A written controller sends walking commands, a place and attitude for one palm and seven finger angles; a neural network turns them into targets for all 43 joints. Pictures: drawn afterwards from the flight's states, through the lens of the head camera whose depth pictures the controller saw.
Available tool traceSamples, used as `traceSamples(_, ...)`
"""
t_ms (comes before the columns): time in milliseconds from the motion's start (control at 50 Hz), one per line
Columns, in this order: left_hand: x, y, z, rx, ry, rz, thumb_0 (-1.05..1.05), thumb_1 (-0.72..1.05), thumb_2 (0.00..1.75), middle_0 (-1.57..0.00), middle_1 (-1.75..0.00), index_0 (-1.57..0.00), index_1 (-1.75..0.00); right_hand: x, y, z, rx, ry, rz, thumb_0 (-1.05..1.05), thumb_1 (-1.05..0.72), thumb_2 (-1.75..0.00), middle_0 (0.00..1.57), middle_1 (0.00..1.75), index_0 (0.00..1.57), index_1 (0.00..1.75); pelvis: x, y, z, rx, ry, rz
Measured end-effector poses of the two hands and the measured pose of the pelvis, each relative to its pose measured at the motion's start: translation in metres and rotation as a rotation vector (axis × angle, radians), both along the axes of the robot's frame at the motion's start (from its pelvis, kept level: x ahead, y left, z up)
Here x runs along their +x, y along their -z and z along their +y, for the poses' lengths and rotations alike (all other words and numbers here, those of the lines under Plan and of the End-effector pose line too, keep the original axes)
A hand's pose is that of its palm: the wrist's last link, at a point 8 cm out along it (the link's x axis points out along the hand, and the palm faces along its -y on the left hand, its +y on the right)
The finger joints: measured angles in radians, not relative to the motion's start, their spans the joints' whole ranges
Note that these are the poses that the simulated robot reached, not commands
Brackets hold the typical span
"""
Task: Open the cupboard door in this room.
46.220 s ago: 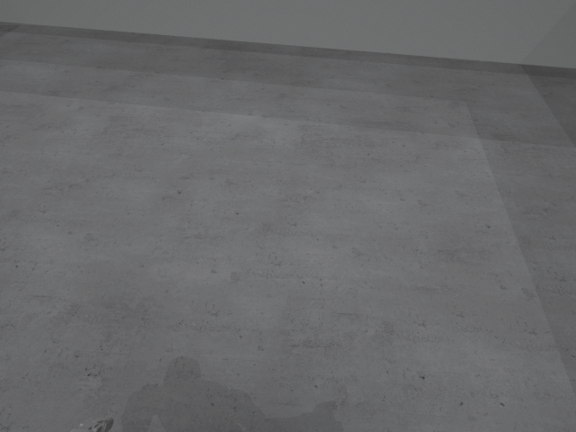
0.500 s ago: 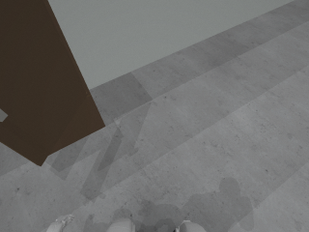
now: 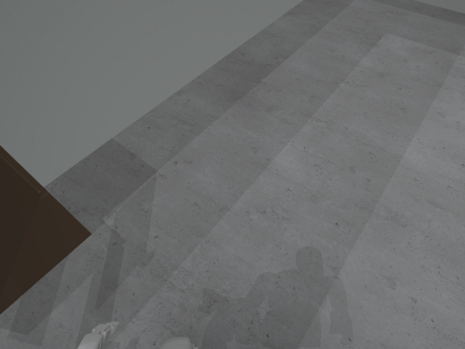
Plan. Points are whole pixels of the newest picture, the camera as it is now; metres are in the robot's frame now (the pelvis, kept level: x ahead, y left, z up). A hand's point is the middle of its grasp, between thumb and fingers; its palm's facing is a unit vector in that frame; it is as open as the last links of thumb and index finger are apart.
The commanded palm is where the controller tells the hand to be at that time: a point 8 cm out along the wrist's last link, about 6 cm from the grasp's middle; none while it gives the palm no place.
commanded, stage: walk to a spot facing it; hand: left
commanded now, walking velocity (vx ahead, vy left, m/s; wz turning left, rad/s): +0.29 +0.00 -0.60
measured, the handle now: out of the picture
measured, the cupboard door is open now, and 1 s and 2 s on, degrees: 41 41 41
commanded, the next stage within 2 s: turn to face it in 1.12 s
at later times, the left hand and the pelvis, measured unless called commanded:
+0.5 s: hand (193, 261) +0.30 +0.11 -0.15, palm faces -0.35 -0.92 -0.19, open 7.4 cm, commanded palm none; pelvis +0.12 -0.04 +0.01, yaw -19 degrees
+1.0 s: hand (239, 215) +0.43 +0.01 -0.17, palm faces -0.43 -0.88 -0.20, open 7.3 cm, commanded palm none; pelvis +0.32 -0.16 +0.01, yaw -29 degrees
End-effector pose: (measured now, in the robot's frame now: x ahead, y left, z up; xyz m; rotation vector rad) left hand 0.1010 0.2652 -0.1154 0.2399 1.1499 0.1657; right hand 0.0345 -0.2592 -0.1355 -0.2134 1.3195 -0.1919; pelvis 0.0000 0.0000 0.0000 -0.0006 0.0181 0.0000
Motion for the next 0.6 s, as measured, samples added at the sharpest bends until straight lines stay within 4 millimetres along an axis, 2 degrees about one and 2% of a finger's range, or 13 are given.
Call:
traceSamples(60,0.0,-0.004,-0.008,0.003,0.017,0.031,0.01,0.9,0.9,-0.2,-0.3,-0.2,-0.3,0.01,-0.008,-0.006,0.003,0.031,-0.024,0.01,-0.9,-0.9,0.21,0.3,0.2,0.3,0.006,-0.008,-0.002,0.012,0.038,0.0)
traceSamples(160,0.001,-0.003,-0.013,-0.022,0.055,0.101,0.01,0.9,0.9,-0.2,-0.3,-0.2,-0.3,0.042,-0.025,-0.004,0.008,0.063,-0.123,0.01,-0.91,-0.9,0.2,0.3,0.2,0.3,0.023,-0.016,0.001,0.031,0.111,0.009)
traceSamples(220,0.008,0.007,-0.01,-0.039,0.075,0.146,0.01,0.9,0.9,-0.2,-0.3,-0.2,-0.3,0.061,-0.028,-0.001,-0.013,0.079,-0.192,0.01,-0.9,-0.9,0.2,0.3,0.2,0.3,0.04,-0.011,0.006,0.018,0.161,0.018)
traceSamples(260,0.02,0.014,-0.009,-0.049,0.096,0.173,0.01,0.9,0.9,-0.2,-0.3,-0.2,-0.3,0.064,-0.026,-0.001,-0.04,0.093,-0.221,0.01,-0.9,-0.9,0.21,0.3,0.2,0.3,0.051,-0.005,0.009,-0.005,0.185,0.024)
traceSamples(320,0.054,0.012,-0.016,-0.057,0.145,0.17,0.01,0.9,0.9,-0.2,-0.3,-0.2,-0.3,0.05,-0.029,0.001,-0.04,0.126,-0.175,0.01,-0.9,-0.9,0.21,0.3,0.2,0.3,0.067,-0.01,0.002,-0.002,0.217,0.026)
traceSamples(380,0.101,0.006,-0.036,-0.072,0.197,0.123,0.01,0.91,0.9,-0.2,-0.3,-0.2,-0.3,0.027,-0.03,0.002,-0.021,0.177,-0.076,0.01,-0.9,-0.9,0.21,0.3,0.2,0.3,0.085,-0.016,-0.009,-0.002,0.253,0.031)
traceSamples(460,0.173,0.001,-0.08,-0.084,0.309,0.06,0.01,0.91,0.9,-0.19,-0.3,-0.19,-0.3,-0.008,-0.023,0.0,0.017,0.282,0.051,0.01,-0.9,-0.9,0.21,0.3,0.2,0.3,0.109,-0.015,-0.03,-0.005,0.312,0.027)
traceSamples(520,0.228,0.002,-0.121,-0.078,0.397,0.003,0.01,0.91,0.9,-0.19,-0.3,-0.19,-0.3,-0.03,-0.011,-0.008,0.048,0.366,0.136,0.01,-0.9,-0.9,0.21,0.3,0.2,0.3,0.131,-0.005,-0.053,-0.001,0.346,0.015)
traceSamples(560,0.26,0.008,-0.145,-0.068,0.43,-0.071,0.01,0.91,0.9,-0.19,-0.3,-0.2,-0.3,-0.037,0.002,-0.018,0.071,0.407,0.19,0.01,-0.9,-0.9,0.21,0.3,0.2,0.3,0.143,0.009,-0.071,0.028,0.356,0.005)
traceSamples(600,0.276,0.009,-0.161,-0.06,0.434,-0.093,0.01,0.91,0.9,-0.19,-0.3,-0.2,-0.3,-0.029,0.008,-0.031,0.075,0.437,0.216,0.01,-0.9,-0.9,0.21,0.3,0.2,0.3,0.153,0.011,-0.081,0.014,0.373,-0.007)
